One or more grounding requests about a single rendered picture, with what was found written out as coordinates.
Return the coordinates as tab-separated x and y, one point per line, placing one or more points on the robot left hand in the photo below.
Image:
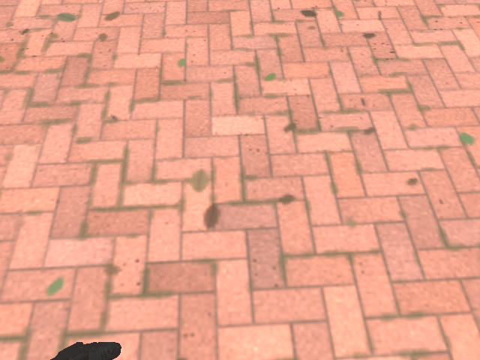
90	351

